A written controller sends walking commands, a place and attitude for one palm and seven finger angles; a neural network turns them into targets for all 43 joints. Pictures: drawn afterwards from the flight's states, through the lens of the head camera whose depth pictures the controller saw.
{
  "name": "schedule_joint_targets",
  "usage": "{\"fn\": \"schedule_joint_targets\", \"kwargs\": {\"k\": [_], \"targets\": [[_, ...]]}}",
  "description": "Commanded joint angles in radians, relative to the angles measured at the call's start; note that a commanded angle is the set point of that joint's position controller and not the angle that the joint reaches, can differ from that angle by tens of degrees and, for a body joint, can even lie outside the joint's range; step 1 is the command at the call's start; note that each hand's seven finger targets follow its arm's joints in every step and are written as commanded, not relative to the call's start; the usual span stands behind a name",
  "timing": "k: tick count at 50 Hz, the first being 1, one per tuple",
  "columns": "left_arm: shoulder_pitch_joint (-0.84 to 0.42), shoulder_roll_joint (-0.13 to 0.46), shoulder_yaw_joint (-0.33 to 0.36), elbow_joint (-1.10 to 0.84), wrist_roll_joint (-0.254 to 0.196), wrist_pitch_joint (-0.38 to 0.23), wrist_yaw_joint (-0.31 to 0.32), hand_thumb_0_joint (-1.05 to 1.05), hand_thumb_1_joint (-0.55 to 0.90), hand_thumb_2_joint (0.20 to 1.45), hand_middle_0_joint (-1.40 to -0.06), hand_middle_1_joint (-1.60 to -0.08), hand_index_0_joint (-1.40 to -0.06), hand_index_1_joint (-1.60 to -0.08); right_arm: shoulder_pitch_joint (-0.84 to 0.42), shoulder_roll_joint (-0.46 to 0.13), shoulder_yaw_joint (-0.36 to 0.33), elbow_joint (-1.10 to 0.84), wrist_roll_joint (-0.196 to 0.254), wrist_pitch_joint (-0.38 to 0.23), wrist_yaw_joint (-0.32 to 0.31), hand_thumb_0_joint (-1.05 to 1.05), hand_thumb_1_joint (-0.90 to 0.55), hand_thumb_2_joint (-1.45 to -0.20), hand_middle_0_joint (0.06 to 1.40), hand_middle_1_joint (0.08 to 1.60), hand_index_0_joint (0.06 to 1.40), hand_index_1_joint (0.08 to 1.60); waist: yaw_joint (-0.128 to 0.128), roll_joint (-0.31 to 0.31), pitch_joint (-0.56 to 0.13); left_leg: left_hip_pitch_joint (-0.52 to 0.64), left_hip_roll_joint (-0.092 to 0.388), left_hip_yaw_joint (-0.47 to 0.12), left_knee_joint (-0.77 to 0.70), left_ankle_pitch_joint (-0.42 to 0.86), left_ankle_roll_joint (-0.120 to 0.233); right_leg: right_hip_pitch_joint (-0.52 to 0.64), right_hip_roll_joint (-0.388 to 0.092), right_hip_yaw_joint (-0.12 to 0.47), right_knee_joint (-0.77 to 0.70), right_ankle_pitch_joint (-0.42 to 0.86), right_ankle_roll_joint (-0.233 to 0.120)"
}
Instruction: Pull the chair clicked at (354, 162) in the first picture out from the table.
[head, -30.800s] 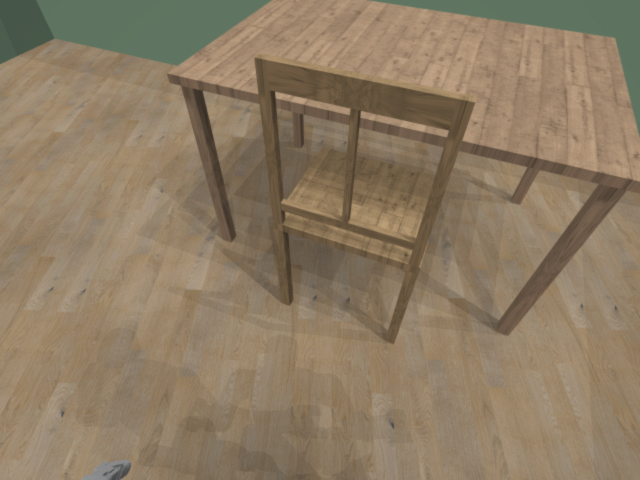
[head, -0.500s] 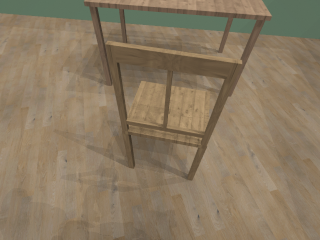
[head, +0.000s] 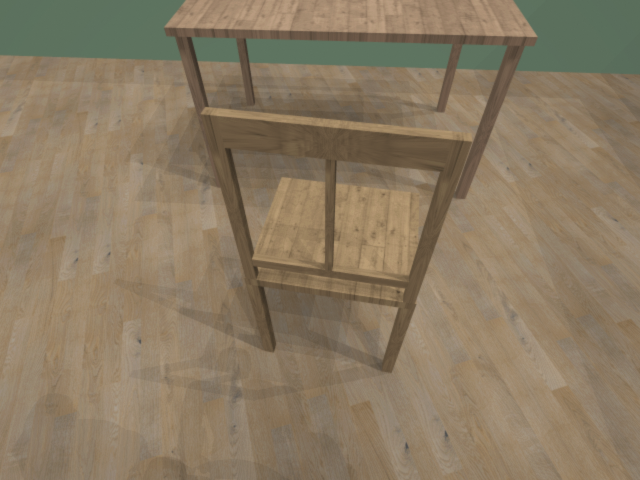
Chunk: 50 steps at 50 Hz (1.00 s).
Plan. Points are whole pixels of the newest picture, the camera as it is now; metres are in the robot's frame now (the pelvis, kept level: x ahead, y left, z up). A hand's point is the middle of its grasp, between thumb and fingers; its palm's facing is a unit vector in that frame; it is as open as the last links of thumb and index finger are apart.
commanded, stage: let the arm hang, fingers relaxed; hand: left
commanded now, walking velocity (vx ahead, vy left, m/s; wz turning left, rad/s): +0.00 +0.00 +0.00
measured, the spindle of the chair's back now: (329, 220) +0.59 +0.01 -0.09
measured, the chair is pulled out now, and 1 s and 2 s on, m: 0.63 0.63 0.63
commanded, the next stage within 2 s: look to check the result in 0.26 s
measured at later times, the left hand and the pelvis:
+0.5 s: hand out of the picture +0.01 +0.16 -0.17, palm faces +0.00 -0.98 -0.20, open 7.3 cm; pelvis +0.00 -0.01 +0.00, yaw +0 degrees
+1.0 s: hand out of the picture +0.01 +0.16 -0.17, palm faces +0.00 -0.98 -0.19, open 7.3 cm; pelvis +0.00 -0.01 +0.00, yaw +0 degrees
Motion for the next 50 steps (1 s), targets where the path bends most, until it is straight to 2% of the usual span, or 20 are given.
{"fn": "schedule_joint_targets", "kwargs": {"k": [1,8,11,15,17,21,26,29,30,34,37,39,46,50], "targets": [[0.071,0.105,0.021,-0.021,0.001,-0.021,0.000,0.000,0.900,0.900,-0.200,-0.300,-0.200,-0.300,0.083,-0.080,-0.026,-0.022,0.005,-0.011,-0.006,0.000,-0.900,-0.900,0.200,0.300,0.200,0.300,0.010,0.007,0.021,-0.003,0.094,-0.093,-0.088,0.088,0.039,-0.008,-0.069,0.069,-0.093,0.063,-0.061],[0.060,0.102,0.025,-0.026,-0.001,-0.025,0.002,0.000,0.900,0.900,-0.200,-0.300,-0.200,-0.300,0.092,-0.075,-0.028,-0.016,0.006,-0.008,-0.007,0.000,-0.900,-0.900,0.200,0.300,0.200,0.300,0.007,-0.024,0.013,0.009,0.093,-0.085,-0.082,0.093,0.035,0.002,-0.071,0.073,-0.104,0.077,-0.062],[0.055,0.103,0.025,-0.029,0.000,-0.024,0.001,0.000,0.900,0.900,-0.200,-0.300,-0.200,-0.300,0.091,-0.073,-0.028,-0.012,0.005,-0.007,-0.007,0.000,-0.900,-0.900,0.200,0.300,0.200,0.300,0.005,-0.008,0.026,0.006,0.093,-0.084,-0.088,0.073,0.034,-0.007,-0.068,0.075,-0.110,0.058,-0.064],[0.056,0.102,0.027,-0.030,0.001,-0.024,0.002,0.000,0.900,0.900,-0.200,-0.300,-0.200,-0.300,0.096,-0.073,-0.029,-0.015,0.006,-0.006,-0.008,0.000,-0.900,-0.900,0.200,0.300,0.200,0.300,0.003,-0.023,0.018,0.011,0.096,-0.084,-0.091,0.060,0.033,-0.003,-0.065,0.073,-0.117,0.045,-0.064],[0.058,0.102,0.027,-0.024,0.000,-0.024,0.002,0.000,0.900,0.900,-0.200,-0.300,-0.200,-0.300,0.091,-0.075,-0.029,-0.011,0.006,-0.007,-0.007,0.000,-0.900,-0.900,0.200,0.300,0.200,0.300,0.005,-0.010,0.012,0.018,0.095,-0.081,-0.087,0.063,0.033,-0.005,-0.067,0.078,-0.117,0.049,-0.064],[0.063,0.098,0.026,-0.021,0.001,-0.027,0.002,0.000,0.900,0.900,-0.200,-0.300,-0.200,-0.300,0.098,-0.070,-0.028,-0.007,0.007,-0.008,-0.009,0.000,-0.900,-0.900,0.200,0.300,0.200,0.300,0.001,-0.025,-0.002,0.034,0.097,-0.074,-0.079,0.097,0.032,0.004,-0.069,0.077,-0.116,0.085,-0.065],[0.073,0.093,0.025,-0.015,0.000,-0.028,0.002,0.000,0.900,0.900,-0.200,-0.300,-0.200,-0.300,0.098,-0.070,-0.027,-0.003,0.007,-0.008,-0.011,0.000,-0.900,-0.900,0.200,0.300,0.200,0.300,0.002,0.002,0.004,0.040,0.099,-0.073,-0.076,0.095,0.032,-0.003,-0.068,0.082,-0.120,0.085,-0.067],[0.072,0.089,0.025,-0.013,-0.001,-0.028,0.002,0.000,0.900,0.900,-0.200,-0.300,-0.200,-0.300,0.102,-0.070,-0.027,-0.003,0.008,-0.010,-0.013,0.000,-0.900,-0.900,0.200,0.300,0.200,0.300,-0.001,0.002,0.004,0.041,0.104,-0.074,-0.079,0.097,0.033,-0.004,-0.067,0.080,-0.117,0.085,-0.067],[0.077,0.087,0.024,-0.010,0.000,-0.027,0.003,0.000,0.900,0.900,-0.200,-0.300,-0.200,-0.300,0.093,-0.067,-0.026,-0.003,0.008,-0.008,-0.013,0.000,-0.900,-0.900,0.200,0.300,0.200,0.300,0.003,0.000,0.025,0.039,0.102,-0.074,-0.079,0.093,0.033,-0.017,-0.065,0.081,-0.123,0.084,-0.068],[0.078,0.085,0.025,-0.006,0.000,-0.028,0.002,0.000,0.900,0.900,-0.200,-0.300,-0.200,-0.300,0.099,-0.066,-0.026,0.001,0.007,-0.009,-0.013,0.000,-0.900,-0.900,0.200,0.300,0.200,0.300,0.000,-0.017,0.010,0.039,0.103,-0.076,-0.081,0.082,0.033,-0.007,-0.065,0.083,-0.122,0.076,-0.066],[0.077,0.083,0.026,-0.006,0.000,-0.027,0.002,0.000,0.900,0.900,-0.200,-0.300,-0.200,-0.300,0.102,-0.067,-0.026,0.001,0.008,-0.011,-0.015,0.000,-0.900,-0.900,0.200,0.300,0.200,0.300,0.000,-0.003,0.010,0.041,0.107,-0.075,-0.085,0.093,0.034,-0.007,-0.064,0.080,-0.117,0.086,-0.066],[0.078,0.083,0.025,-0.005,0.000,-0.027,0.002,0.000,0.900,0.900,-0.200,-0.300,-0.200,-0.300,0.100,-0.066,-0.027,0.001,0.008,-0.010,-0.014,0.000,-0.900,-0.900,0.200,0.300,0.200,0.300,0.000,-0.016,0.016,0.035,0.107,-0.076,-0.088,0.076,0.035,-0.009,-0.065,0.079,-0.121,0.070,-0.065],[0.076,0.081,0.027,-0.007,0.002,-0.023,0.002,0.000,0.900,0.900,-0.200,-0.300,-0.200,-0.300,0.100,-0.063,-0.029,-0.002,0.007,-0.005,-0.013,0.000,-0.900,-0.900,0.200,0.300,0.200,0.300,0.003,-0.007,0.050,0.003,0.101,-0.081,-0.099,0.017,0.036,-0.022,-0.061,0.077,-0.129,0.019,-0.065],[0.079,0.080,0.027,-0.010,0.002,-0.025,0.003,0.000,0.900,0.900,-0.200,-0.300,-0.200,-0.300,0.103,-0.063,-0.029,-0.003,0.007,-0.007,-0.013,0.000,-0.900,-0.900,0.200,0.300,0.200,0.300,0.003,-0.010,0.022,0.013,0.100,-0.083,-0.095,0.033,0.037,-0.009,-0.060,0.076,-0.122,0.036,-0.065]]}}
